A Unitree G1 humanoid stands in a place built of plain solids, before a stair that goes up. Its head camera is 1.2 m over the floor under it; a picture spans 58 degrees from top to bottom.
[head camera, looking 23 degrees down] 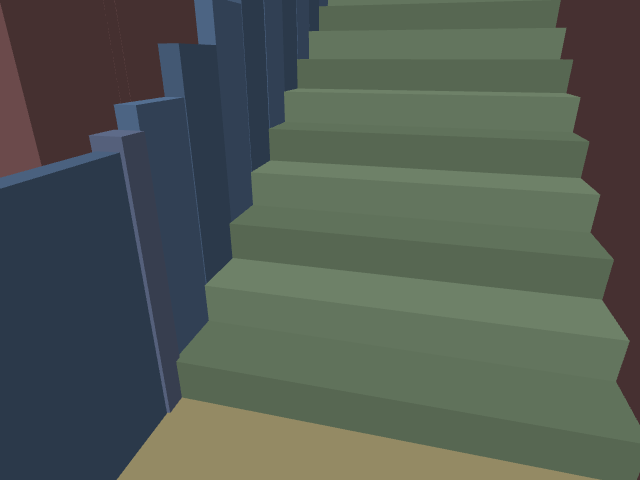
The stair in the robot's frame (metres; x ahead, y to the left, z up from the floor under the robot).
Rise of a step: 0.17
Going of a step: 0.27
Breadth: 1.54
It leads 14 degrees to the right of straight ahead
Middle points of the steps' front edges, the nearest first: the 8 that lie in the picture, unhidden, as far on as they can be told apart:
1.10 -0.21 0.17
1.37 -0.27 0.34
1.63 -0.34 0.51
1.89 -0.41 0.68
2.16 -0.47 0.85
2.42 -0.54 1.02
2.69 -0.61 1.18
2.95 -0.67 1.35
